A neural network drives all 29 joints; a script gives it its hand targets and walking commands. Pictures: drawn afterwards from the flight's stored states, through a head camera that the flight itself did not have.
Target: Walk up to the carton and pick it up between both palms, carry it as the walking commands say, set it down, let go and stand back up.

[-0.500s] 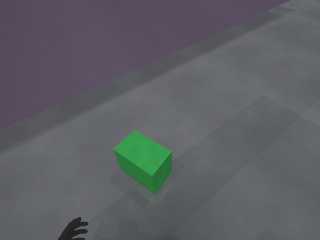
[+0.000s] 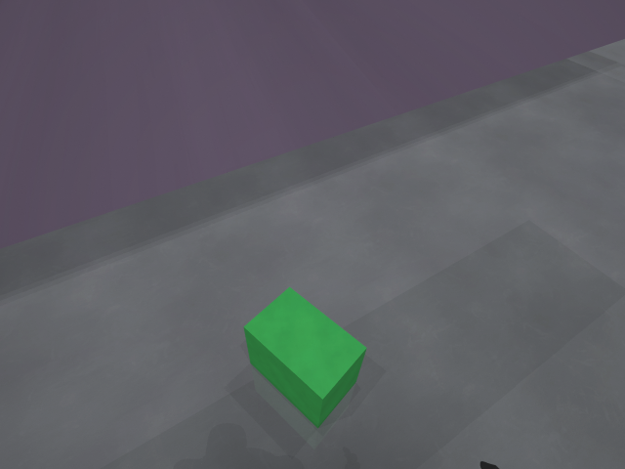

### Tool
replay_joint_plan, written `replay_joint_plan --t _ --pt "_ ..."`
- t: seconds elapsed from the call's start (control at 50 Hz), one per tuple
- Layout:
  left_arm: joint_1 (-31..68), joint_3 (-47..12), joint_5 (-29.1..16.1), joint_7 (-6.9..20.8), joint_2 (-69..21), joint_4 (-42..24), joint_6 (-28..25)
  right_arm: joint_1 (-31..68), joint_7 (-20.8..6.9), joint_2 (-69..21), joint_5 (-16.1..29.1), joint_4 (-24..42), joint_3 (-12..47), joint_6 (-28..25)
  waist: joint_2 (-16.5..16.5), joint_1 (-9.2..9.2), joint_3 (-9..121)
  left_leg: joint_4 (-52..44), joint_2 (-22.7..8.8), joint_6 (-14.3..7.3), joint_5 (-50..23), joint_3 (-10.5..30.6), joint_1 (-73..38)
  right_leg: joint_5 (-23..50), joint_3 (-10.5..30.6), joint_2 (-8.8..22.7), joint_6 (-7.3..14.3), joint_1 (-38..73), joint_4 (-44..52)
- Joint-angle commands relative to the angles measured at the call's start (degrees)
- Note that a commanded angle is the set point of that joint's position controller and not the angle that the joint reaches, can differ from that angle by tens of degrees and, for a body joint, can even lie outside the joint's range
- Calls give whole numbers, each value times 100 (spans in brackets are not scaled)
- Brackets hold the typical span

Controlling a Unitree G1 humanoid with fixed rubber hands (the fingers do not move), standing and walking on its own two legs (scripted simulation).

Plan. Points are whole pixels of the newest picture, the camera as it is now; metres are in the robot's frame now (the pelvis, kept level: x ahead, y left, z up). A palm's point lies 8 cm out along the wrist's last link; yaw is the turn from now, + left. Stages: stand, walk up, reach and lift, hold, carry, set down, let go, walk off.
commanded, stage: walk up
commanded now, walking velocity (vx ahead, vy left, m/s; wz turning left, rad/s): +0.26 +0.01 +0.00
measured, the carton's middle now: (303, 356) +0.58 +0.02 -0.64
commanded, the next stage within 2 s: none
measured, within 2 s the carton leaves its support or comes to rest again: neither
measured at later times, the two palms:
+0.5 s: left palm out of the picture +0.12 +0.23 -0.09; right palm out of the picture +0.14 -0.30 -0.11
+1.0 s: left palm out of the picture +0.09 +0.27 -0.11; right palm out of the picture +0.13 -0.21 -0.12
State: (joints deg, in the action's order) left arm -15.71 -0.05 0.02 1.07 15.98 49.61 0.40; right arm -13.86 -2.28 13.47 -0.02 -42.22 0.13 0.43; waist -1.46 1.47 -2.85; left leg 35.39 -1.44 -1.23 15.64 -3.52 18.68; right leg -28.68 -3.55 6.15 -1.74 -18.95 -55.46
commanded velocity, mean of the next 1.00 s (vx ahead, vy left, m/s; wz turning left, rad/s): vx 0.04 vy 0.11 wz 0.00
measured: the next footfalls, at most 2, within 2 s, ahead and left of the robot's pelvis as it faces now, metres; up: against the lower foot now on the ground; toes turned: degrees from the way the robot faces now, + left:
right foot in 0.26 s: +0.13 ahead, -0.17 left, +0.00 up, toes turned -6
left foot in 0.66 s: +0.09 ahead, +0.12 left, +0.00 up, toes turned +4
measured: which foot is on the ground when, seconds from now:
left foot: down 0.00-0.28, up 0.30-0.64, down 0.66-1.00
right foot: up 0.00-0.24, down 0.26-0.68, up 0.70-0.96, down 0.98-1.00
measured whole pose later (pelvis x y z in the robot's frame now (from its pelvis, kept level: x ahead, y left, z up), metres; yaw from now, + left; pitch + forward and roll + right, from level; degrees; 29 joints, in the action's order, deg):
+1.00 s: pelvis +0.03 +0.01 +0.00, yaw +1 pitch -1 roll +2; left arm -12.1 -0.1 0.0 -0.8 14.7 49.5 3.7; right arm -13.8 -1.3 11.5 0.0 -42.4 0.1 3.3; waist 0.0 1.1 -2.8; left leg 33.3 2.0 -2.0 15.5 -4.2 16.7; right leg -18.6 -1.8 5.5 -1.9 -17.4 -37.1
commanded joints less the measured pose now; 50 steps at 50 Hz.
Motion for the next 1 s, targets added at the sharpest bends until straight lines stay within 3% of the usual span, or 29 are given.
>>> replay_joint_plan --t 0.0,0.14,0.16,0.2,0.22,0.24,0.26,0.28,0.3,0.34,0.38,0.44,0.48,0.54,0.6,0.62,0.64,0.66,0.68,0.7,0.72,0.74,0.78,0.82,0.88,0.92,0.94,0.96,0.98 --pt "91 324 133 26 307 -270 4 -900 210 1196 -139 -336 -439 -323 1248 -425 240 -2038 -1759 -740 -1682 2126 -1180 190 239 -77 46 -1211 -426" --pt "952 200 41 91 158 -364 83 -665 223 1167 -171 -314 -374 -266 1483 -442 -143 -2203 -1491 -812 -1487 1457 -651 601 131 -92 -39 -645 993" --pt "835 161 8 77 99 -277 68 -562 214 1146 -189 -336 -338 -238 1533 -356 -94 -2083 -1349 -736 -1896 1241 -538 669 41 -192 -7 -233 1323" --pt "622 98 -30 -13 15 -170 64 -359 247 1010 -126 -299 -280 -144 1330 -154 237 -1149 -1024 -457 -4434 806 -1179 1483 -158 -366 38 182 2635" --pt "439 98 -12 -50 183 -111 23 -353 266 1041 -78 -302 -282 -74 1326 0 486 -722 -896 -219 -4708 579 -1316 2248 -126 -263 93 610 3431" --pt "123 241 48 -137 662 -131 -76 -344 255 892 -40 -231 -308 8 1175 117 887 -257 -492 82 -3135 230 -840 3859 258 340 170 1441 3534" --pt "-536 452 84 -219 1353 56 -106 -323 182 779 -66 -2 -326 119 -372 305 996 813 82 353 -136 -146 572 5331 1623 1751 458 2229 3589" --pt "-693 452 54 -271 1625 145 -40 -184 171 764 -5 176 -357 263 -1638 397 918 1735 233 453 1951 273 1180 6724 2437 2544 1145 2065 3467" --pt "-592 493 74 -318 1561 19 -26 -76 155 848 23 203 -388 326 -1545 351 813 2380 23 470 2017 564 1415 7405 2294 2538 1396 2026 3300" --pt "-75 427 137 -371 1156 -145 -6 -97 152 840 -70 154 -356 345 -816 165 644 2618 -127 533 1533 573 1458 6546 1858 2013 1183 1767 3345" --pt "201 383 182 -349 1045 -299 -11 -153 96 710 -62 71 -295 389 -930 39 758 2433 -109 537 1298 515 1292 6133 1528 1686 1076 1564 3366" --pt "125 364 209 -328 1095 -367 24 151 22 658 -66 178 -254 508 -1161 88 456 2122 -15 514 1199 375 1024 5119 1529 1648 1085 877 3662" --pt "22 414 185 -328 1154 -397 58 300 -29 614 -92 245 -267 551 -1026 171 266 1811 -62 510 899 321 771 3663 1623 1737 1063 375 3966" --pt "473 489 167 -293 1268 -553 129 97 -77 629 -79 241 -231 494 -1308 -11 179 686 -68 378 592 270 -199 1709 1528 1475 758 -284 4159" --pt "565 504 130 -299 1260 -498 258 -479 -43 641 -112 61 -250 404 -1179 -368 141 -679 64 170 -56 27 -1184 949 1180 1143 428 -816 3543" --pt "296 446 122 -292 978 -499 332 -604 -21 823 -156 6 -295 356 -216 -388 199 -1355 -323 73 213 517 -1389 317 736 758 259 -1041 2914" --pt "242 333 90 -287 606 -575 365 -639 -6 1290 -183 62 -384 325 1326 -352 108 -2306 -1384 -180 1041 2026 -1121 -263 95 55 19 -1352 1667" --pt "360 359 63 -309 442 -685 414 -375 11 1409 -134 99 -426 304 1372 -203 -202 -2721 -1646 -291 1586 2224 -115 -353 228 -230 23 -1147 693" --pt "534 325 21 -302 548 -628 435 -67 35 1423 -151 102 -421 313 1676 -324 -204 -2782 -1504 -621 1548 1925 227 -139 326 -294 0 -895 76" --pt "487 348 21 -246 535 -600 422 127 70 1242 -149 77 -396 264 1512 -253 -189 -2790 -1430 -781 1373 1830 226 187 380 -340 -53 -921 -359" --pt "338 353 101 -154 438 -337 402 163 168 837 -110 54 -265 140 604 -126 -119 -2697 -1405 -574 1018 1812 -186 598 652 -295 7 -932 72" --pt "232 315 122 -113 428 -110 398 127 221 746 -84 82 -229 57 164 -96 12 -2527 -1444 -462 531 1704 -461 745 646 -235 31 -848 511" --pt "371 293 66 -129 361 -301 324 202 230 968 -122 77 -320 103 1053 -102 149 -2319 -1184 -656 -46 1327 -508 426 327 -239 -39 -714 412" --pt "347 257 103 -133 262 -235 346 -94 257 788 -99 41 -297 34 735 -207 402 -2157 -1405 -660 -829 1495 -862 507 392 -249 -35 -673 689" --pt "496 182 55 -173 193 -312 273 239 264 809 -143 82 -348 113 901 -91 452 -1901 -1125 -759 -943 1132 -752 417 228 -236 -10 -287 1589" --pt "86 145 4 -249 212 -204 221 385 227 823 -121 69 -411 236 955 83 481 -1565 -902 -611 -947 815 -577 1167 -34 -279 2 273 2640" --pt "-65 165 62 -279 304 -115 168 385 226 738 -104 84 -401 241 558 166 594 -1420 -818 -438 -872 758 -443 1647 17 -207 33 696 3006" --pt "-371 274 112 -330 634 -53 105 266 209 721 -105 59 -429 285 49 233 677 -782 -461 -210 -597 366 -53 1765 730 455 167 1068 3473" --pt "-407 402 158 -367 1239 -29 66 428 163 550 -80 177 -384 300 -1290 284 324 -108 198 127 192 49 721 2216 2076 1458 518 1044 3887"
